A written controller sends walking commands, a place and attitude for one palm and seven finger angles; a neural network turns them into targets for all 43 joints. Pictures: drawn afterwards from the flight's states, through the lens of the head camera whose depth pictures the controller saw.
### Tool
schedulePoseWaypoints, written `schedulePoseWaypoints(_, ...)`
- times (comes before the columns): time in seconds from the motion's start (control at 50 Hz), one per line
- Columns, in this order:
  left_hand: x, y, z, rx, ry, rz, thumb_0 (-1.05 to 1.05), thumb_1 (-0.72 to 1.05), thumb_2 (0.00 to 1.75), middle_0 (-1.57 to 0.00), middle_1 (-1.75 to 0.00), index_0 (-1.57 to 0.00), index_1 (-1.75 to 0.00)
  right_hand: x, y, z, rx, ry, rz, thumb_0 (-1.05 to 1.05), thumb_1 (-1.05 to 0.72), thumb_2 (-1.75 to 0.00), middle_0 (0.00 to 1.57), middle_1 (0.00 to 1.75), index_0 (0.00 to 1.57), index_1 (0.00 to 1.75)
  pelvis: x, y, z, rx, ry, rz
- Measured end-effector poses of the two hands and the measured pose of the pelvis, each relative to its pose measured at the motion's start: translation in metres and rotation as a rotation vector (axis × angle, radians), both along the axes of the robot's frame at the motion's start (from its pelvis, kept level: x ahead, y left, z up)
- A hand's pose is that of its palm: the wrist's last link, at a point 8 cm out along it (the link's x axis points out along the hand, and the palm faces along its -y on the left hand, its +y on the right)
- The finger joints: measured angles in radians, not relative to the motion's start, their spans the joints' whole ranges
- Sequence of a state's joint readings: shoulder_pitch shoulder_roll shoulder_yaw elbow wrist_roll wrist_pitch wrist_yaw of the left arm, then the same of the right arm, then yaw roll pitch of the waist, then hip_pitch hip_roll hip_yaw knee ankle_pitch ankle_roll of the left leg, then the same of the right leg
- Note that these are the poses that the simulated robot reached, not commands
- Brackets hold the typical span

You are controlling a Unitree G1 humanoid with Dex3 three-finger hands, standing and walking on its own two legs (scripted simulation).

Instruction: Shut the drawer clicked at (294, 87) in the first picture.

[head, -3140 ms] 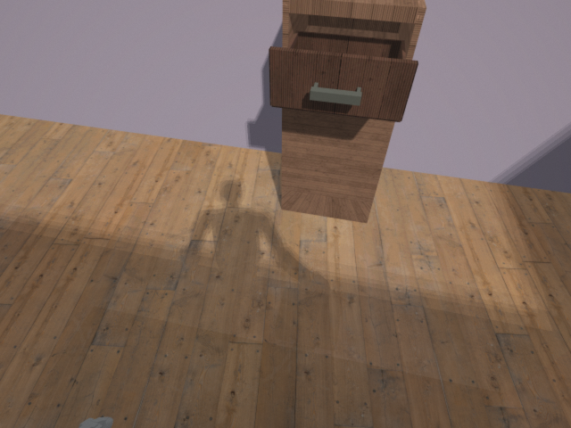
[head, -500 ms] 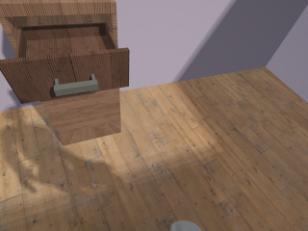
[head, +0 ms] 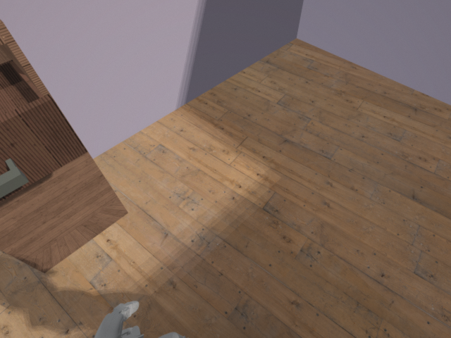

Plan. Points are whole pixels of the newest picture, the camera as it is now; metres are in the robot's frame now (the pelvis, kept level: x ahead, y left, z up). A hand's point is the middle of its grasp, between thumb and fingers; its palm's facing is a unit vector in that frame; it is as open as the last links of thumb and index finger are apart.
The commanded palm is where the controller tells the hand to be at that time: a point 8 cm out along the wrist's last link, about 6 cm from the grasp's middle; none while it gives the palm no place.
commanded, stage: walk to a spot facing it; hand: left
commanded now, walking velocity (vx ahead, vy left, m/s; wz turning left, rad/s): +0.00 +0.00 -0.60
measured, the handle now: out of the picture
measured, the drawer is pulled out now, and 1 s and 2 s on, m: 0.28 0.28 0.28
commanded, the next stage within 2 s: turn to face it in 1.98 s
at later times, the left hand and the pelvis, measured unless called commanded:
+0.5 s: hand out of the picture +0.10 +0.25 -0.17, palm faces -0.21 -0.96 -0.17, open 7.4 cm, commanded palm none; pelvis +0.00 +0.06 +0.02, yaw -18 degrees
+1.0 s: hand (173, 316) +0.18 +0.11 -0.14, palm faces -0.58 -0.77 -0.27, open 7.4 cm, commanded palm none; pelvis -0.03 +0.03 +0.00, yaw -36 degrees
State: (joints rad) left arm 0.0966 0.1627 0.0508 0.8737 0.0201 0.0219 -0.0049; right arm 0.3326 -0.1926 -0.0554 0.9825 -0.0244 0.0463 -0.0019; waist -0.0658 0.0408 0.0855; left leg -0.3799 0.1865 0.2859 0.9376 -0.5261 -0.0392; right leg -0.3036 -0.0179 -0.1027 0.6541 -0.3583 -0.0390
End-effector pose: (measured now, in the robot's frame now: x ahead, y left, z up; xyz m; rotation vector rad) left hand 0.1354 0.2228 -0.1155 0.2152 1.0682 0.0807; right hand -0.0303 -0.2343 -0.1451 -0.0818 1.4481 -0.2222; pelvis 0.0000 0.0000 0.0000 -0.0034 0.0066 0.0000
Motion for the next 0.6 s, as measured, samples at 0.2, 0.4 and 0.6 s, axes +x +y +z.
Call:
schedulePoseWaypoints(0.2, -0.032, 0.014, -0.002, 0.018, 0.118, -0.019, 0.0, 0.9, 0.89, -0.2, -0.3, -0.2, -0.3, 0.078, -0.014, 0.027, -0.079, -0.236, -0.015, 0.01, -0.91, -0.9, 0.2, 0.3, 0.2, 0.3, 0.0, 0.006, 0.012, 0.001, 0.008, -0.124)
schedulePoseWaypoints(0.4, -0.044, 0.066, -0.031, -0.009, 0.214, -0.055, 0.0, 0.9, 0.89, -0.2, -0.3, -0.2, -0.3, 0.11, 0.018, 0.059, -0.188, -0.395, -0.012, 0.01, -0.91, -0.9, 0.2, 0.3, 0.2, 0.3, -0.002, 0.048, 0.006, -0.017, -0.002, -0.257)
schedulePoseWaypoints(0.6, -0.016, 0.078, -0.016, -0.011, 0.23, -0.196, 0.0, 0.91, 0.89, -0.19, -0.29, -0.2, -0.3, 0.035, 0.05, 0.067, -0.19, -0.3, -0.175, 0.01, -0.91, -0.9, 0.2, 0.3, 0.21, 0.3, -0.003, 0.069, 0.022, -0.054, -0.011, -0.374)
